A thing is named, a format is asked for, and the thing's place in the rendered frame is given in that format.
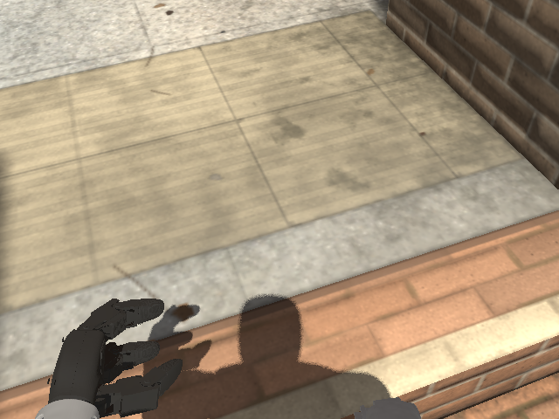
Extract robot left forearm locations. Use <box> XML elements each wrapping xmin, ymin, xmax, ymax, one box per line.
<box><xmin>35</xmin><ymin>399</ymin><xmax>100</xmax><ymax>419</ymax></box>

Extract robot right thigh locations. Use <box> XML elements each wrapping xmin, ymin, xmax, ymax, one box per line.
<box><xmin>354</xmin><ymin>397</ymin><xmax>420</xmax><ymax>419</ymax></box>

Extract left robot hand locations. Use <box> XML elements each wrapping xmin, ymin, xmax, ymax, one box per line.
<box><xmin>47</xmin><ymin>299</ymin><xmax>183</xmax><ymax>418</ymax></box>

